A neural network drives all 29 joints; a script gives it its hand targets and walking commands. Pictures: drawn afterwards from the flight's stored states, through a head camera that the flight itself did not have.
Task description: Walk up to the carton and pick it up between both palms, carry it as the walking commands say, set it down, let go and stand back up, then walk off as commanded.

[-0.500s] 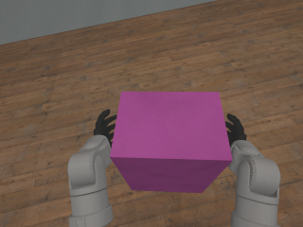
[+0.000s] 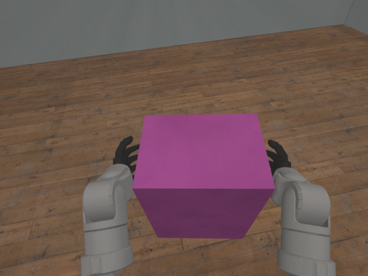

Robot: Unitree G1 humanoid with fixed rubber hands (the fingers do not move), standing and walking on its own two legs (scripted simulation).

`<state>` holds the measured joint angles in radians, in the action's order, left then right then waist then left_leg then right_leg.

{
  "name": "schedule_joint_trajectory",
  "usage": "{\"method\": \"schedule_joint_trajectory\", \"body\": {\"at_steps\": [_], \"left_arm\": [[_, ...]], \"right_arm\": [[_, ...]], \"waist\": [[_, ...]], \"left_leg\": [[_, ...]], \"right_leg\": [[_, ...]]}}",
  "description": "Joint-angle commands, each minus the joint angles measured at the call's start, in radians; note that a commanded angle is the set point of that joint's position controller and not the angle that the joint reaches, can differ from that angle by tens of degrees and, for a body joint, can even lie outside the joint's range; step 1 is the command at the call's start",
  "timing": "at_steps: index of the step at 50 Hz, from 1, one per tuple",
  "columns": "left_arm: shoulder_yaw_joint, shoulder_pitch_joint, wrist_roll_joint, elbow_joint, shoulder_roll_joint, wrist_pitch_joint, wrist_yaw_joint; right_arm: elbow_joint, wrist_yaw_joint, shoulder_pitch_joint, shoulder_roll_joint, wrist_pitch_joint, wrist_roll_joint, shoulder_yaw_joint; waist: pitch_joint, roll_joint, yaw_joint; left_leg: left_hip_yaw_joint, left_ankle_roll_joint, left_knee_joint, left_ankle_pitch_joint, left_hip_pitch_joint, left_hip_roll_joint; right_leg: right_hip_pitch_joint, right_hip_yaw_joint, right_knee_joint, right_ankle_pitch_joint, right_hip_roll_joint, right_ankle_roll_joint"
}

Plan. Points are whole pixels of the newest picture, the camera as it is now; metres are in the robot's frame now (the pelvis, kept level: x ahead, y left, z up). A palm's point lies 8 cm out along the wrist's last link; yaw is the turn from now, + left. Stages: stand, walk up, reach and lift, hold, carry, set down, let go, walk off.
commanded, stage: carry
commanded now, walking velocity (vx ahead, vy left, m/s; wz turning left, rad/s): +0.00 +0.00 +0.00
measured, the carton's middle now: (200, 185) +0.32 +0.00 +0.05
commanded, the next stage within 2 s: none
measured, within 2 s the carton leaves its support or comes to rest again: neither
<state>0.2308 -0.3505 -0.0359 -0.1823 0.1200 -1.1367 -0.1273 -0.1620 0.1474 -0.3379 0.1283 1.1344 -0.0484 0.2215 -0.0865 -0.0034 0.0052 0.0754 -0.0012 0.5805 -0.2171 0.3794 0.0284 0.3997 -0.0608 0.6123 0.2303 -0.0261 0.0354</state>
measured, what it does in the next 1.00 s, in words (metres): stands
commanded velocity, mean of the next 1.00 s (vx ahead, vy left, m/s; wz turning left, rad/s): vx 0.00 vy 0.00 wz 0.00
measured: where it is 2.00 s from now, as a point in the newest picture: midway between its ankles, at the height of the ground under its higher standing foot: outside the picture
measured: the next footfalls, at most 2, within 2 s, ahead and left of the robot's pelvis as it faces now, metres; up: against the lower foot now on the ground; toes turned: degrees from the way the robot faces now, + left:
none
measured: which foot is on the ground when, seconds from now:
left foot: down 0.00-1.00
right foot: down 0.00-1.00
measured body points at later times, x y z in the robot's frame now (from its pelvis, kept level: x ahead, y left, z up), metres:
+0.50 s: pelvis -0.01 +0.00 +0.00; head -0.03 -0.01 +0.45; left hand +0.30 +0.15 +0.10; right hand +0.30 -0.16 +0.09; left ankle +0.05 +0.12 -0.73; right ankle +0.06 -0.10 -0.73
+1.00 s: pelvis -0.01 +0.00 +0.00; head -0.02 -0.01 +0.45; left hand +0.32 +0.15 +0.09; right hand +0.30 -0.16 +0.07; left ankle +0.05 +0.12 -0.73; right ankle +0.06 -0.10 -0.73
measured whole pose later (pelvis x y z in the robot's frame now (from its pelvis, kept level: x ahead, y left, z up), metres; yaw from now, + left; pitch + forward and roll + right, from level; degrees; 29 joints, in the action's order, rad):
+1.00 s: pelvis -0.01 +0.00 +0.00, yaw +0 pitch +0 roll +1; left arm 0.25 -0.40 -0.04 -0.05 0.11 -1.09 -0.12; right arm -0.06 0.14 -0.35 0.13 1.07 -0.07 0.23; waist -0.03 0.00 0.01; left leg 0.08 0.00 0.58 -0.20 0.38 0.03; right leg 0.40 -0.06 0.61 0.22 -0.03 0.04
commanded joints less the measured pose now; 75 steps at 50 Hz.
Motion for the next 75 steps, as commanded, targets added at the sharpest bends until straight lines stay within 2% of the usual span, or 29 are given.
{"method": "schedule_joint_trajectory", "body": {"at_steps": [1, 4, 5, 11, 12, 22, 25, 28, 30, 31, 32, 38, 39, 40, 41, 44, 45, 53, 54, 56, 60, 63, 65, 66, 68, 72, 73, 74, 75], "left_arm": [[-0.645, -0.722, 0.23, -0.032, 0.733, 0.019, 0.044], [-0.644, -0.7, 0.226, -0.01, 0.743, 0.016, 0.05], [-0.658, -0.688, 0.235, -0.033, 0.77, 0.016, 0.055], [-0.632, -0.617, 0.221, 0.03, 0.764, 0.001, 0.062], [-0.637, -0.685, 0.229, 0.007, 0.769, 0.006, 0.061], [-0.654, -0.653, 0.249, -0.02, 0.807, 0.01, 0.075], [-0.67, -0.676, 0.26, -0.034, 0.829, 0.021, 0.081], [-0.637, -0.651, 0.238, 0.008, 0.809, 0.028, 0.083], [-0.656, -0.679, 0.245, -0.005, 0.824, 0.032, 0.085], [-0.607, -0.641, 0.209, 0.082, 0.786, 0.041, 0.088], [-0.669, -0.692, 0.258, -0.056, 0.83, 0.045, 0.089], [-0.563, -0.697, 0.17, 0.172, 0.744, 0.077, 0.093], [-0.642, -0.72, 0.229, 0.021, 0.82, 0.076, 0.091], [-0.583, -0.667, 0.184, 0.132, 0.778, 0.077, 0.094], [-0.626, -0.66, 0.216, 0.081, 0.819, 0.078, 0.097], [-0.583, -0.725, 0.192, 0.171, 0.804, 0.099, 0.101], [-0.611, -0.693, 0.208, 0.092, 0.828, 0.107, 0.098], [-0.594, -0.691, 0.191, 0.134, 0.809, 0.126, 0.098], [-0.641, -0.738, 0.225, 0.062, 0.849, 0.121, 0.094], [-0.591, -0.718, 0.19, 0.159, 0.812, 0.121, 0.094], [-0.628, -0.68, 0.209, 0.087, 0.84, 0.11, 0.092], [-0.578, -0.669, 0.18, 0.173, 0.8, 0.114, 0.094], [-0.573, -0.698, 0.173, 0.196, 0.804, 0.126, 0.093], [-0.625, -0.713, 0.211, 0.09, 0.851, 0.124, 0.094], [-0.587, -0.7, 0.19, 0.19, 0.811, 0.129, 0.096], [-0.582, -0.711, 0.183, 0.169, 0.814, 0.135, 0.095], [-0.633, -0.721, 0.221, 0.078, 0.849, 0.125, 0.093], [-0.58, -0.689, 0.184, 0.175, 0.808, 0.128, 0.093], [-0.606, -0.664, 0.201, 0.129, 0.838, 0.13, 0.1]], "right_arm": [[-0.075, -0.06, -0.774, 0.699, -0.019, 0.232, -0.657], [-0.059, -0.064, -0.749, 0.702, -0.017, 0.223, -0.648], [-0.098, -0.069, -0.742, 0.72, -0.019, 0.232, -0.657], [-0.067, -0.068, -0.697, 0.72, -0.003, 0.223, -0.659], [-0.085, -0.069, -0.77, 0.724, -0.011, 0.235, -0.658], [-0.105, -0.079, -0.705, 0.752, -0.016, 0.238, -0.671], [-0.14, -0.085, -0.743, 0.757, -0.031, 0.25, -0.68], [-0.111, -0.085, -0.744, 0.759, -0.034, 0.244, -0.682], [-0.109, -0.087, -0.735, 0.767, -0.038, 0.241, -0.678], [-0.028, -0.088, -0.728, 0.739, -0.047, 0.218, -0.643], [-0.142, -0.089, -0.754, 0.786, -0.048, 0.253, -0.696], [0.067, -0.095, -0.773, 0.694, -0.083, 0.17, -0.589], [-0.099, -0.096, -0.806, 0.775, -0.081, 0.231, -0.683], [0.022, -0.096, -0.741, 0.733, -0.081, 0.18, -0.626], [-0.046, -0.096, -0.757, 0.758, -0.083, 0.208, -0.659], [0.015, -0.098, -0.829, 0.738, -0.11, 0.185, -0.627], [-0.039, -0.105, -0.8, 0.783, -0.113, 0.216, -0.665], [0.003, -0.107, -0.803, 0.759, -0.132, 0.198, -0.639], [-0.095, -0.103, -0.853, 0.79, -0.131, 0.234, -0.69], [-0.007, -0.096, -0.822, 0.75, -0.134, 0.185, -0.634], [-0.089, -0.1, -0.815, 0.778, -0.122, 0.221, -0.679], [0.021, -0.099, -0.769, 0.756, -0.122, 0.187, -0.633], [0.006, -0.097, -0.844, 0.744, -0.137, 0.185, -0.636], [-0.093, -0.098, -0.865, 0.794, -0.135, 0.224, -0.684], [0.027, -0.095, -0.797, 0.757, -0.139, 0.182, -0.637], [0.006, -0.099, -0.811, 0.761, -0.142, 0.184, -0.636], [-0.1, -0.095, -0.844, 0.794, -0.134, 0.224, -0.686], [-0.004, -0.095, -0.813, 0.752, -0.137, 0.186, -0.637], [-0.072, -0.098, -0.822, 0.78, -0.143, 0.209, -0.666]], "waist": [[-0.36, 0.034, -0.002], [-0.307, 0.027, -0.002], [-0.33, -0.024, -0.004], [-0.279, 0.047, -0.005], [-0.299, 0.016, -0.004], [-0.35, 0.013, -0.003], [-0.372, -0.038, -0.006], [-0.359, 0.041, -0.003], [-0.359, -0.009, -0.001], [-0.35, 0.014, -0.002], [-0.367, 0.0, -0.003], [-0.355, -0.014, -0.004], [-0.347, -0.007, -0.004], [-0.338, 0.011, -0.003], [-0.353, 0.001, -0.004], [-0.363, 0.015, -0.002], [-0.381, 0.014, -0.005], [-0.401, -0.039, -0.009], [-0.398, -0.031, -0.011], [-0.391, -0.012, -0.007], [-0.378, -0.026, -0.01], [-0.359, 0.025, -0.004], [-0.37, 0.017, -0.004], [-0.399, -0.03, -0.008], [-0.375, 0.019, -0.003], [-0.377, 0.0, -0.003], [-0.383, -0.011, -0.007], [-0.405, -0.008, -0.007], [-0.406, -0.024, -0.008]], "left_leg": [[-0.086, -0.022, -0.071, 0.013, -0.165, 0.102], [-0.081, -0.02, -0.075, -0.048, -0.154, 0.09], [-0.089, -0.023, -0.098, -0.026, -0.17, 0.099], [-0.086, -0.022, -0.088, -0.052, -0.146, 0.087], [-0.1, -0.03, -0.093, -0.062, -0.155, 0.089], [-0.092, -0.026, -0.074, 0.049, -0.187, 0.1], [-0.094, -0.026, -0.074, 0.102, -0.191, 0.109], [-0.095, -0.029, -0.067, 0.024, -0.17, 0.095], [-0.083, -0.026, -0.059, 0.023, -0.178, 0.094], [-0.095, -0.026, -0.074, 0.012, -0.168, 0.092], [-0.092, -0.027, -0.067, 0.02, -0.187, 0.095], [-0.099, -0.033, -0.073, 0.013, -0.161, 0.092], [-0.1, -0.031, -0.082, 0.001, -0.175, 0.096], [-0.103, -0.032, -0.075, 0.018, -0.18, 0.097], [-0.095, -0.03, -0.064, 0.035, -0.197, 0.101], [-0.089, -0.026, -0.043, 0.017, -0.178, 0.095], [-0.095, -0.027, -0.057, 0.036, -0.186, 0.096], [-0.129, -0.038, -0.093, 0.084, -0.211, 0.129], [-0.116, -0.038, -0.082, 0.051, -0.201, 0.118], [-0.104, -0.035, -0.068, 0.045, -0.19, 0.109], [-0.125, -0.036, -0.106, 0.037, -0.192, 0.121], [-0.095, -0.027, -0.062, 0.031, -0.181, 0.098], [-0.105, -0.028, -0.075, 0.031, -0.186, 0.101], [-0.104, -0.032, -0.071, 0.068, -0.212, 0.11], [-0.108, -0.034, -0.065, 0.021, -0.187, 0.105], [-0.094, -0.027, -0.062, 0.053, -0.193, 0.102], [-0.093, -0.03, -0.065, 0.048, -0.211, 0.103], [-0.101, -0.03, -0.064, 0.044, -0.206, 0.108], [-0.088, -0.021, -0.059, 0.055, -0.203, 0.102]], "right_leg": [[-0.138, 0.131, -0.148, -0.099, -0.121, 0.035], [-0.076, 0.151, -0.186, 0.003, -0.129, 0.03], [-0.078, 0.127, -0.158, 0.022, -0.116, 0.028], [-0.049, 0.147, -0.2, 0.087, -0.123, 0.029], [-0.053, 0.152, -0.202, 0.102, -0.118, 0.031], [-0.094, 0.141, -0.146, -0.081, -0.119, 0.041], [-0.11, 0.119, -0.119, -0.123, -0.112, 0.038], [-0.113, 0.138, -0.15, -0.076, -0.119, 0.039], [-0.098, 0.149, -0.158, -0.065, -0.127, 0.048], [-0.085, 0.152, -0.161, -0.029, -0.123, 0.047], [-0.081, 0.143, -0.158, -0.026, -0.118, 0.044], [-0.099, 0.144, -0.159, -0.028, -0.125, 0.041], [-0.073, 0.135, -0.162, 0.028, -0.114, 0.04], [-0.068, 0.142, -0.166, 0.0, -0.12, 0.047], [-0.069, 0.139, -0.161, -0.012, -0.114, 0.046], [-0.1, 0.15, -0.166, -0.067, -0.132, 0.049], [-0.104, 0.132, -0.145, -0.084, -0.124, 0.046], [-0.108, 0.095, -0.103, -0.027, -0.101, 0.036], [-0.104, 0.12, -0.124, -0.038, -0.108, 0.045], [-0.116, 0.122, -0.131, -0.051, -0.117, 0.046], [-0.094, 0.11, -0.118, -0.009, -0.104, 0.04], [-0.094, 0.14, -0.15, -0.069, -0.121, 0.053], [-0.097, 0.129, -0.138, -0.047, -0.123, 0.052], [-0.098, 0.122, -0.126, -0.064, -0.12, 0.051], [-0.106, 0.138, -0.143, -0.051, -0.121, 0.056], [-0.101, 0.133, -0.139, -0.084, -0.124, 0.051], [-0.09, 0.138, -0.141, -0.072, -0.12, 0.054], [-0.114, 0.128, -0.129, -0.072, -0.119, 0.05], [-0.119, 0.125, -0.121, -0.095, -0.125, 0.053]]}}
